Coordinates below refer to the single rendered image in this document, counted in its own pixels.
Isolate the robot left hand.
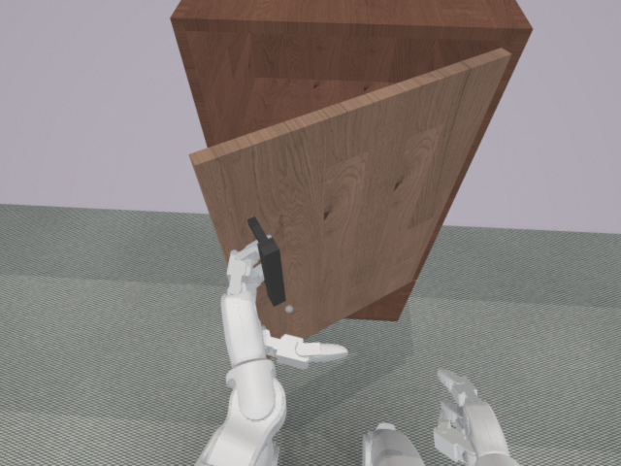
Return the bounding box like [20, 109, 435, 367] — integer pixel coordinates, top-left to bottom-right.
[220, 235, 348, 370]

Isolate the right robot shin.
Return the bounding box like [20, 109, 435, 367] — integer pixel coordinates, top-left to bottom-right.
[376, 422, 396, 430]

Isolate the left robot forearm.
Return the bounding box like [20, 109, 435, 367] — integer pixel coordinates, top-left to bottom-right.
[194, 358, 286, 466]

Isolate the cupboard door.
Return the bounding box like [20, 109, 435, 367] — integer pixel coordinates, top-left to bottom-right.
[189, 48, 512, 359]

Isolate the robot right thigh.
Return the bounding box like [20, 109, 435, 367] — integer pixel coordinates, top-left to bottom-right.
[362, 429, 425, 466]

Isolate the robot right hand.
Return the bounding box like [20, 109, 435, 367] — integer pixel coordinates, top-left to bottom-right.
[433, 368, 510, 466]

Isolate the handle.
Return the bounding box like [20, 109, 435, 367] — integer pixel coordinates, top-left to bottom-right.
[247, 216, 286, 306]

